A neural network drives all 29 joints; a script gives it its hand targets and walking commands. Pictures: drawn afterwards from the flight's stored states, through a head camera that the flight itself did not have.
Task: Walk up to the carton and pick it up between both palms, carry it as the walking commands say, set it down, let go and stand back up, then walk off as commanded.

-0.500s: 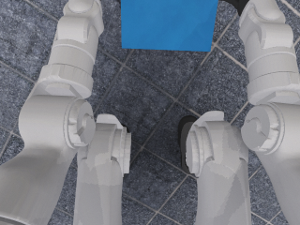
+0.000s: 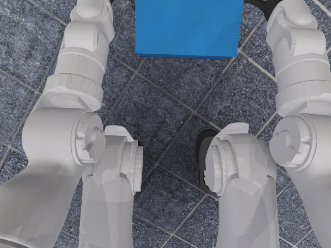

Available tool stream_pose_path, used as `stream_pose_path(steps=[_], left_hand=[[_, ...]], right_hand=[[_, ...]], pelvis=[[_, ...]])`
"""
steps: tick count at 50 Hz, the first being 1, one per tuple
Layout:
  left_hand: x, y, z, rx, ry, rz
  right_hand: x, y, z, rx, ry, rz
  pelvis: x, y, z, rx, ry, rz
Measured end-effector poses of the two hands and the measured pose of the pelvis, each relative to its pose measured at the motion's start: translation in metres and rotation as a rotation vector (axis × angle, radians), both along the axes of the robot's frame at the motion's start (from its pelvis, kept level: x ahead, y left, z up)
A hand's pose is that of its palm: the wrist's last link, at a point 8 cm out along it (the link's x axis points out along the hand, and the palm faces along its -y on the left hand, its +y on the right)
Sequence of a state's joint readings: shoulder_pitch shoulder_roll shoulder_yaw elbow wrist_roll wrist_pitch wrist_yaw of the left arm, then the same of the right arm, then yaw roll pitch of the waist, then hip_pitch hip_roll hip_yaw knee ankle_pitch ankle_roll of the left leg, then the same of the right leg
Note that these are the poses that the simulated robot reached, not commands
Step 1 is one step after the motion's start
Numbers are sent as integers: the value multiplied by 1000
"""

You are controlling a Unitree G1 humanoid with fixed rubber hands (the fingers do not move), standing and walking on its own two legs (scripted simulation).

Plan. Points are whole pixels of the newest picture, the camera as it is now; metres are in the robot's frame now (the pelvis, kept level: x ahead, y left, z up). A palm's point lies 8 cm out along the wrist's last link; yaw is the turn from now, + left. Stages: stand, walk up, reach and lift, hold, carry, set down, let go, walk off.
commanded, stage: set down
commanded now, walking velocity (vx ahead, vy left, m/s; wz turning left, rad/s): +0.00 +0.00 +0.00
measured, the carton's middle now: (185, 0) +0.56 -0.05 -0.29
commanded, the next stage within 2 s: none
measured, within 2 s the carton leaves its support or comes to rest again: neither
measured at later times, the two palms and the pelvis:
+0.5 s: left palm out of the picture +0.54 +0.11 -0.19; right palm (277, 5) +0.52 -0.20 -0.19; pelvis -0.01 +0.00 +0.00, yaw +0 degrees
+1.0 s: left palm out of the picture +0.55 +0.14 -0.18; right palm (300, 3) +0.52 -0.23 -0.17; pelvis -0.02 -0.01 +0.00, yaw +0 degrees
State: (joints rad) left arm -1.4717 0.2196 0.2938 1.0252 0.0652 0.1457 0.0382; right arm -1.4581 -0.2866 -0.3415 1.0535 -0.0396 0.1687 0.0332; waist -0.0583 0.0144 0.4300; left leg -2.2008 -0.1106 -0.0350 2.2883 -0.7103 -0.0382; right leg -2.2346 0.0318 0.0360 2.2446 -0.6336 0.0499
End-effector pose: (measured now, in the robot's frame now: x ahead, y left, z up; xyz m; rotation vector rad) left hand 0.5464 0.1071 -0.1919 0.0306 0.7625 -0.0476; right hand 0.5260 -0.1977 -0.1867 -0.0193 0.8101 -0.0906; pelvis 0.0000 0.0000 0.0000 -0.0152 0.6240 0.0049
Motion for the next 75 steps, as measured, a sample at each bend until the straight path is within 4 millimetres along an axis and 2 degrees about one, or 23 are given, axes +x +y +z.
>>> stream_pose_path(steps=[27,33,40,47,52,58,75], left_hand=[[-3,0,-1,29,-30,-27],[-9,15,-5,69,-11,10],[-7,36,1,93,-7,45],[-2,34,9,76,-35,50],[3,28,22,71,-76,52],[10,28,54,90,-106,59],[19,37,157,101,-130,85]], right_hand=[[-5,0,-3,-10,-38,-25],[-14,-12,-7,-45,-34,-76],[-18,-30,-4,-58,-34,-102],[-11,-35,4,-53,-63,-110],[-4,-30,19,-51,-104,-112],[0,-31,50,-55,-145,-126],[4,-37,151,-69,-178,-125]], pelvis=[[-11,-2,-3,1,-59,4],[-15,-4,-1,2,-59,4],[-20,-6,-2,6,-57,6],[-24,-7,-3,7,-57,4],[-25,-8,0,7,-45,-3],[-24,-7,12,9,-11,-11],[-13,-7,80,21,135,-12]])
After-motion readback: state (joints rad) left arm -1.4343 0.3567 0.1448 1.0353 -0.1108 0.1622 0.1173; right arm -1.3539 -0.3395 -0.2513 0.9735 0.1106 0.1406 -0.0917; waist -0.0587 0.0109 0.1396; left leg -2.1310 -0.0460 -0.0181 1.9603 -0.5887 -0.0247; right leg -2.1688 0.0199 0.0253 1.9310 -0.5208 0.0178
